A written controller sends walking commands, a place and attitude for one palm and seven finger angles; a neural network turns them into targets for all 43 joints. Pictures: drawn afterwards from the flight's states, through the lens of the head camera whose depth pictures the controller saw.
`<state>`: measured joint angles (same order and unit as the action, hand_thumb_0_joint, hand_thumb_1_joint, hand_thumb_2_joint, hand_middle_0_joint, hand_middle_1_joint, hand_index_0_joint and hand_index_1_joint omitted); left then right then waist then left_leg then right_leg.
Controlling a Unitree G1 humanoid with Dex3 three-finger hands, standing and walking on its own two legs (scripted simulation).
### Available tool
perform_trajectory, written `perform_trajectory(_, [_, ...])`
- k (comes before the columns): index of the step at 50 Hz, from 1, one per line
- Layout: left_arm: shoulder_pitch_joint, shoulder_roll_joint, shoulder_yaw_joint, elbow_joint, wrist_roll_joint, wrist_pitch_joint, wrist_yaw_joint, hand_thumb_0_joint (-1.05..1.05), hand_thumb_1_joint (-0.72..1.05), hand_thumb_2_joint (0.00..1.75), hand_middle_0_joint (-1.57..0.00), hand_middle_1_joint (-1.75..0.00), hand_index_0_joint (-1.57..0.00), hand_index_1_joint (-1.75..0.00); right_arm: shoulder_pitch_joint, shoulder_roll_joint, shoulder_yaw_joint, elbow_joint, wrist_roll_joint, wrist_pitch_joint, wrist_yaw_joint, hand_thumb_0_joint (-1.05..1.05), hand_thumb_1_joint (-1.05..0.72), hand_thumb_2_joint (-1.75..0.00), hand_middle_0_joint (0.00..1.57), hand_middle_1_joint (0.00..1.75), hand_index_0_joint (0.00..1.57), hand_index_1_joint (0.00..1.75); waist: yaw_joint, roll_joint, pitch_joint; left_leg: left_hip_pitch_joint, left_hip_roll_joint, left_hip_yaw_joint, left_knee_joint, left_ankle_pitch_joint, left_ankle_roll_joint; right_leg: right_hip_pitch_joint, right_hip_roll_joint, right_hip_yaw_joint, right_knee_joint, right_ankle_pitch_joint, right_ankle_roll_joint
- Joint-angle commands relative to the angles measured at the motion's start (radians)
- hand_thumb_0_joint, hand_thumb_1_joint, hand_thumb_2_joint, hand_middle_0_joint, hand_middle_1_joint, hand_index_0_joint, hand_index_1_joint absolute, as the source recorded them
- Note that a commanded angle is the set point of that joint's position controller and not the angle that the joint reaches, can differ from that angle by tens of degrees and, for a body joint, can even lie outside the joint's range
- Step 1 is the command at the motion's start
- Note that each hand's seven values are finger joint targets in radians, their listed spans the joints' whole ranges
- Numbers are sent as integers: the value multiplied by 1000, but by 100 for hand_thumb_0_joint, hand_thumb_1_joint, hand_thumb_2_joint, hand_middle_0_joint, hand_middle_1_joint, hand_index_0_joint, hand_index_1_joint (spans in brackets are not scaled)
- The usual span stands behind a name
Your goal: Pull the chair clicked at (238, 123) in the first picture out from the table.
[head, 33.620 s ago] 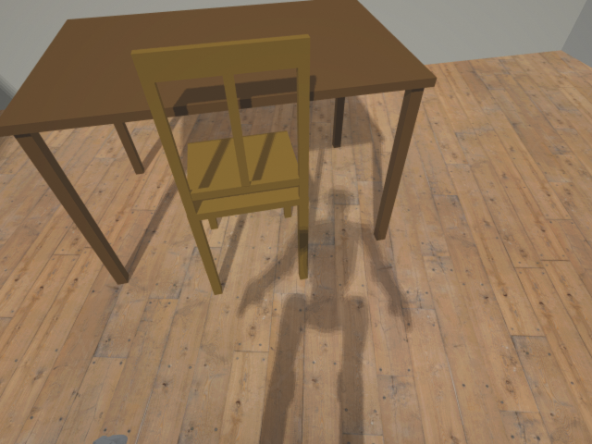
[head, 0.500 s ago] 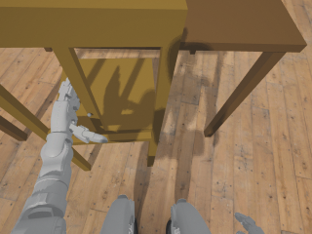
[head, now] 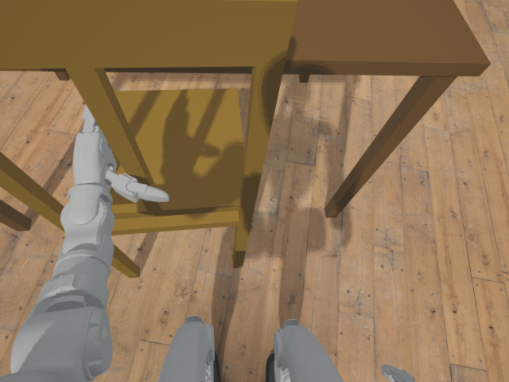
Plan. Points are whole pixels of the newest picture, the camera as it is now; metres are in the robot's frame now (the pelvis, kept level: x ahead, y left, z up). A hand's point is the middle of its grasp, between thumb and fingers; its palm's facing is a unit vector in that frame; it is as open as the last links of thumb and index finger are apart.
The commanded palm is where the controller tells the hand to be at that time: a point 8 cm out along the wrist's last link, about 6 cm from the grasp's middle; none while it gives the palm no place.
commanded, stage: push the fingers through the gap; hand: left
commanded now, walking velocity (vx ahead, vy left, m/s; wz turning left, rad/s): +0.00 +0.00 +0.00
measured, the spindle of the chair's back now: (131, 158) +0.43 +0.17 +0.06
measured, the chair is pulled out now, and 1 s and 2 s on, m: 0.05 0.04 0.02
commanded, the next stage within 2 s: hook a spindle and tug to test in 0.30 s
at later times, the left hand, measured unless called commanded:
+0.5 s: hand (137, 157) +0.45 +0.18 +0.03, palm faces +0.05 -1.00 -0.02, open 16.9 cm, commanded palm +0.42 +0.21 +0.03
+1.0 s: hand (143, 160) +0.44 +0.17 +0.03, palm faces +0.03 -1.00 -0.02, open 11.4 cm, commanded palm +0.43 +0.21 +0.03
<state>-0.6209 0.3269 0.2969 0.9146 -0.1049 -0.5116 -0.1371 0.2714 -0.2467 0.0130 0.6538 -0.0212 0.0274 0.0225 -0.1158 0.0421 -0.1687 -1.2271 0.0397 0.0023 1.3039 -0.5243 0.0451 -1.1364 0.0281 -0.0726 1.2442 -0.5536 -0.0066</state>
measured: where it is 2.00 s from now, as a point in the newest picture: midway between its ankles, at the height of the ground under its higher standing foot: outside the picture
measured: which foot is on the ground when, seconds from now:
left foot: down 0.00-1.00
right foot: down 0.00-1.00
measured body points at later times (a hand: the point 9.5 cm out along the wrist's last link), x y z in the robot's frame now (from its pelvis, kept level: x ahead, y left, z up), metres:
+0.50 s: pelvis +0.00 +0.00 +0.00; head +0.13 +0.02 +0.43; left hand +0.44 +0.23 +0.03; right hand +0.07 -0.26 -0.12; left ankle +0.04 +0.09 -0.62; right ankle +0.02 -0.12 -0.62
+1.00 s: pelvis -0.01 +0.00 +0.00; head +0.12 +0.02 +0.43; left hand +0.44 +0.22 +0.03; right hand +0.07 -0.26 -0.12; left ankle +0.04 +0.09 -0.62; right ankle +0.02 -0.12 -0.62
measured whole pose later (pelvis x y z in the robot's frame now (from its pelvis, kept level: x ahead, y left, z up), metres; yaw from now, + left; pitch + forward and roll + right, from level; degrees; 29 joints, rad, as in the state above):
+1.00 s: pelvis -0.01 +0.00 +0.00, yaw +1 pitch +25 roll -4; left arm -0.66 0.30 0.28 0.98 -0.10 -0.55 -0.15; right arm 0.26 -0.25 0.01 0.66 -0.02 0.05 0.02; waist -0.10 0.04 -0.17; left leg -1.24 0.03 -0.01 1.31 -0.52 0.04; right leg -1.14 0.02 -0.08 1.26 -0.55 -0.01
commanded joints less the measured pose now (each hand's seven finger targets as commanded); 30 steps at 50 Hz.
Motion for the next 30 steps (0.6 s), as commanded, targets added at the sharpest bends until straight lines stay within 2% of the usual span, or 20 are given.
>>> perform_trajectory(1, [-310, 172, 22, -210, -24, -63, -8, 0, -50, 30, -6, -8, -6, -8, 107, -175, -64, -85, 0, -7, -2, 0, -90, -90, 20, 30, 20, 30, -6, 88, -502, 502, -15, -75, -157, 387, -38, 137, 20, 28, -158, 285, -26])
perform_trajectory(4, [-312, 181, 29, -192, -36, -48, -14, 0, -50, 30, -6, -8, -6, -8, 107, -178, -62, -84, 7, -2, -5, 0, -90, -90, 20, 30, 20, 30, -17, 40, -459, 455, -16, -72, -161, 331, -30, 145, 23, 32, -172, 258, -23])
perform_trajectory(5, [-333, 199, 37, -207, -33, -53, -11, 0, -50, 30, -6, -8, -6, -8, 106, -179, -61, -81, 6, -1, -6, 0, -90, -90, 20, 30, 20, 30, -13, 62, -456, 455, -16, -73, -163, 334, -32, 141, 19, 33, -170, 258, -23])
perform_trajectory(6, [-349, 179, 16, -222, -28, -57, -9, 0, -50, 30, -6, -8, -6, -8, 105, -176, -62, -82, 7, -1, -6, 0, -90, -90, 20, 30, 20, 30, -16, 77, -461, 476, -15, -78, -168, 329, -34, 124, 21, 30, -171, 243, -24])
perform_trajectory(7, [-373, 163, 6, -225, -29, -62, -6, 0, -50, 30, -6, -8, -6, -8, 102, -173, -63, -78, 6, -2, -6, 0, -90, -90, 20, 30, 20, 30, -26, 67, -453, 476, -15, -77, -166, 309, -32, 114, 21, 30, -177, 227, -22])
perform_trajectory(9, [-382, 179, 13, -250, -28, -80, -1, 0, -50, 30, -6, -8, -6, -8, 104, -178, -64, -76, 4, -7, -8, 0, -90, -90, 20, 30, 20, 30, -25, 75, -461, 498, -12, -83, -168, 319, -33, 104, 22, 29, -174, 227, -25])
perform_trajectory(10, [-367, 192, 27, -248, -25, -86, 4, 0, -50, 30, -6, -8, -6, -8, 103, -177, -64, -76, 3, -7, -9, 0, -90, -90, 20, 30, 20, 30, -13, 87, -474, 509, -13, -82, -171, 325, -36, 106, 21, 31, -174, 227, -26])
perform_trajectory(11, [-382, 155, -5, -246, -27, -90, 3, 0, -50, 30, -6, -8, -6, -8, 100, -173, -63, -72, 4, -10, -7, 0, -90, -90, 20, 30, 20, 30, -24, 97, -467, 521, -13, -86, -172, 325, -37, 90, 21, 27, -174, 224, -26])
perform_trajectory(12, [-365, 163, 7, -224, -23, -89, 6, 0, -50, 30, -6, -8, -6, -8, 104, -175, -64, -68, 1, -9, -7, 0, -90, -90, 20, 30, 20, 30, -19, 80, -461, 507, -13, -86, -172, 312, -38, 93, 22, 25, -173, 214, -26])
perform_trajectory(13, [-365, 148, -5, -188, -20, -83, 6, 0, -50, 30, -6, -8, -6, -8, 103, -174, -62, -64, 1, -7, -6, 0, -90, -90, 20, 30, 20, 30, -30, 69, -431, 475, -17, -79, -167, 293, -34, 95, 22, 28, -178, 209, -24])
perform_trajectory(15, [-365, 191, 31, -113, -9, -75, 8, 0, -50, 30, -6, -8, -6, -8, 110, -180, -59, -59, -1, -4, -6, 0, -90, -90, 20, 30, 20, 30, -27, 45, -388, 411, -20, -75, -160, 253, -30, 93, 20, 31, -174, 186, -23])
perform_trajectory(16, [-381, 209, 45, -112, -6, -76, 10, 0, -50, 30, -6, -8, -6, -8, 111, -182, -59, -60, -3, 0, -7, 0, -90, -90, 20, 30, 20, 30, -28, 33, -394, 401, -20, -75, -159, 250, -28, 98, 19, 31, -169, 187, -22])
perform_trajectory(19, [-388, 176, 18, -157, -7, -84, 3, 0, -50, 30, -6, -8, -6, -8, 107, -177, -60, -82, -4, 0, -2, 0, -90, -90, 20, 30, 20, 30, -14, 105, -459, 466, -20, -75, -160, 302, -32, 96, 18, 31, -159, 216, -29])
perform_trajectory(20, [-364, 197, 42, -157, -11, -84, 3, 0, -50, 30, -6, -8, -6, -8, 108, -178, -61, -81, -3, 3, -1, 0, -90, -90, 20, 30, 20, 30, -5, 86, -469, 479, -17, -81, -161, 320, -35, 103, 20, 27, -158, 224, -30])
perform_trajectory(22, [-355, 171, 22, -174, -18, -81, 1, 0, -50, 30, -10, -19, -10, -19, 105, -175, -64, -83, -1, 8, -1, 0, -90, -90, 20, 30, 20, 30, -16, 63, -477, 479, -17, -74, -156, 339, -33, 121, 21, 30, -164, 251, -25])
perform_trajectory(25, [-344, 142, -3, -205, -25, -77, -1, 0, -50, 30, -15, -35, -15, -35, 100, -170, -64, -89, 4, 8, 2, 0, -90, -90, 20, 30, 20, 30, -14, 76, -488, 482, -19, -70, -157, 347, -32, 134, 21, 33, -166, 266, -25])
perform_trajectory(26, [-369, 148, -6, -195, -23, -75, 0, 0, -50, 30, -17, -41, -17, -41, 100, -173, -64, -80, 4, 10, 0, 0, -90, -90, 20, 30, 20, 30, -27, 51, -468, 468, -17, -75, -154, 324, -30, 125, 21, 33, -170, 250, -22])
perform_trajectory(27, [-390, 148, -12, -199, -20, -76, 1, 0, -50, 30, -18, -46, -18, -46, 101, -173, -64, -76, 5, 9, -2, 0, -90, -90, 20, 30, 20, 30, -33, 61, -448, 466, -17, -75, -157, 303, -30, 108, 21, 34, -175, 230, -22])
perform_trajectory(28, [-373, 162, 10, -195, -23, -76, 5, 0, -50, 30, -20, -52, -20, -52, 104, -173, -64, -76, 4, 8, -3, 0, -90, -90, 20, 30, 20, 30, -25, 32, -449, 445, -20, -71, -155, 295, -26, 134, 22, 37, -179, 229, -20])
perform_trajectory(30, [-394, 179, 16, -197, -16, -85, 10, 0, -50, 30, -24, -63, -24, -63, 101, -175, -63, -73, 3, 5, -6, 0, -90, -90, 20, 30, 20, 30, -25, 61, -451, 452, -19, -75, -153, 299, -28, 113, 20, 37, -168, 228, -23])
